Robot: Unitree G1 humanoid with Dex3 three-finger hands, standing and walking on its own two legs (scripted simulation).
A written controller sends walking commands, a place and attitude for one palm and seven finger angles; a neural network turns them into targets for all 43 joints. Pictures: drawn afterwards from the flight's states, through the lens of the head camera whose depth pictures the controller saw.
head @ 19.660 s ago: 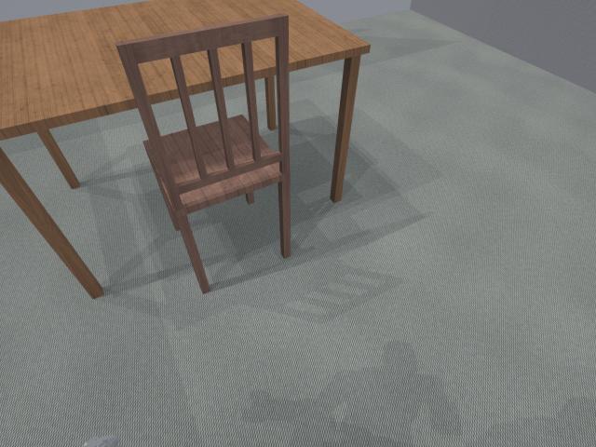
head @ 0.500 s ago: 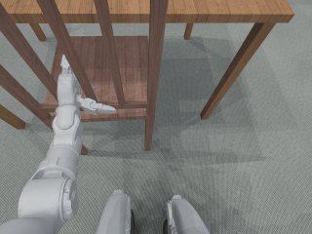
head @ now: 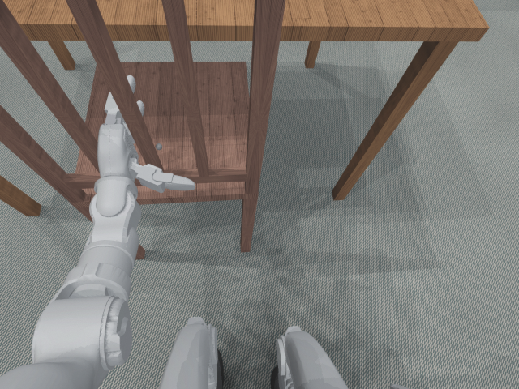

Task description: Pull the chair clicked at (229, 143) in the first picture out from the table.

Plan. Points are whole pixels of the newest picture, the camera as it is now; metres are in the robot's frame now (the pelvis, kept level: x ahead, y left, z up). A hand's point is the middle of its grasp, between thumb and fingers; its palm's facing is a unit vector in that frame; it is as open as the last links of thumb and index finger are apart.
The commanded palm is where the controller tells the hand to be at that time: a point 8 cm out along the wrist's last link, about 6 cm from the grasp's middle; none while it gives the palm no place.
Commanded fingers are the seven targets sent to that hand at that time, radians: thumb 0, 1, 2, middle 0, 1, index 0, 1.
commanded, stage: hook a spindle and tug to test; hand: left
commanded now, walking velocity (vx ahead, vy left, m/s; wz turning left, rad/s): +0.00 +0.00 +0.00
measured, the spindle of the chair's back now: (130, 111) +0.50 +0.17 +0.09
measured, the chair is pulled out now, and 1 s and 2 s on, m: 0.00 0.01 0.10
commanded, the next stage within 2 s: step backward, pulling the chair out in 1.30 s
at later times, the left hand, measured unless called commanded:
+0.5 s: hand (157, 145) +0.47 +0.14 +0.03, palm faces +0.07 -1.00 -0.02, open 9.0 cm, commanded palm +0.44 +0.17 +0.03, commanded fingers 0.00 0.68 0.80 -0.50 -1.45 -0.50 -1.45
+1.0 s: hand (159, 151) +0.46 +0.13 +0.04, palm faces +0.05 -1.00 -0.02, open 5.0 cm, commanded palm +0.42 +0.17 +0.03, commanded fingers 0.00 0.90 0.90 -0.50 -1.45 -0.50 -1.45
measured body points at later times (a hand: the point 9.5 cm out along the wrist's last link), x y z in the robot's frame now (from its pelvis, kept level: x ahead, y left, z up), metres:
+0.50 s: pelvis +0.01 +0.00 +0.00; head +0.14 +0.02 +0.43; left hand +0.46 +0.19 +0.04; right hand +0.06 -0.26 -0.12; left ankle +0.06 +0.10 -0.61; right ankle -0.01 -0.11 -0.61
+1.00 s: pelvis +0.02 +0.00 +0.01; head +0.15 +0.01 +0.44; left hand +0.45 +0.19 +0.04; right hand +0.09 -0.25 -0.11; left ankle +0.06 +0.10 -0.61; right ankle -0.01 -0.11 -0.61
